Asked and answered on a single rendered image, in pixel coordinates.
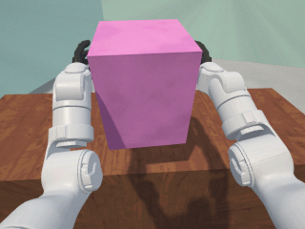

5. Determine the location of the robot right hand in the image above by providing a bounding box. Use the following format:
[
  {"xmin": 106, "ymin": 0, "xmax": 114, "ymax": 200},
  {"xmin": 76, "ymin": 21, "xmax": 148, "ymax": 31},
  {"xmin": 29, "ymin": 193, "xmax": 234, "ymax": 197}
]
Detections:
[{"xmin": 194, "ymin": 40, "xmax": 212, "ymax": 65}]

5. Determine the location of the robot right upper arm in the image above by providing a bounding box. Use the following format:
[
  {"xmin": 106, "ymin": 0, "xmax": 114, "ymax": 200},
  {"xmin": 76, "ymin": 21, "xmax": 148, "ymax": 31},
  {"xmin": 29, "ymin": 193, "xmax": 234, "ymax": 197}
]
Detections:
[{"xmin": 228, "ymin": 134, "xmax": 305, "ymax": 229}]

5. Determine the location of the robot left upper arm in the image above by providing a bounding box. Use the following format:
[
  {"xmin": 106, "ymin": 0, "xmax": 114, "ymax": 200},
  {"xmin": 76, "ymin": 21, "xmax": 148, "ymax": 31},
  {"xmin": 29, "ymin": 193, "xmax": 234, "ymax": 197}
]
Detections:
[{"xmin": 0, "ymin": 149, "xmax": 103, "ymax": 229}]

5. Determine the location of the carton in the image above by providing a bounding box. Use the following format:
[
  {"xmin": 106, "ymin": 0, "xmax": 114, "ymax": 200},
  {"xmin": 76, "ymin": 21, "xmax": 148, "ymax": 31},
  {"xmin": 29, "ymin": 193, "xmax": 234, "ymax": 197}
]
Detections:
[{"xmin": 87, "ymin": 19, "xmax": 203, "ymax": 150}]

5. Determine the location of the robot left hand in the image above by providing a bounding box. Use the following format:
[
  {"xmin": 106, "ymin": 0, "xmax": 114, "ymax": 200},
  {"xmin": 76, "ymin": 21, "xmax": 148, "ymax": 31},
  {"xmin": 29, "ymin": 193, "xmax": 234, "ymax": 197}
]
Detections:
[{"xmin": 72, "ymin": 39, "xmax": 92, "ymax": 79}]

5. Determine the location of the pedestal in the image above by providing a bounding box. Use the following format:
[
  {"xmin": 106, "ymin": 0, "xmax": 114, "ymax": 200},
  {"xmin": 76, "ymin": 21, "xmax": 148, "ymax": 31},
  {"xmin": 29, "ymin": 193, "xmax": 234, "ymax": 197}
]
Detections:
[{"xmin": 0, "ymin": 88, "xmax": 305, "ymax": 229}]

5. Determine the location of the left robot forearm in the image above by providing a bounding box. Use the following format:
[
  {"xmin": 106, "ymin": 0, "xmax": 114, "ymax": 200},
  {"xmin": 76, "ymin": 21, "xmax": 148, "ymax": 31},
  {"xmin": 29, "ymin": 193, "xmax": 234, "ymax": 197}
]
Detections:
[{"xmin": 41, "ymin": 62, "xmax": 94, "ymax": 190}]

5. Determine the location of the right robot forearm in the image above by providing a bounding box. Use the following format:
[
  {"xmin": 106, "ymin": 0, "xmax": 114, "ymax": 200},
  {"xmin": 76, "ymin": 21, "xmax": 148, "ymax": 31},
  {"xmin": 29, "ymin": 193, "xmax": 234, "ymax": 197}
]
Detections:
[{"xmin": 196, "ymin": 62, "xmax": 295, "ymax": 171}]

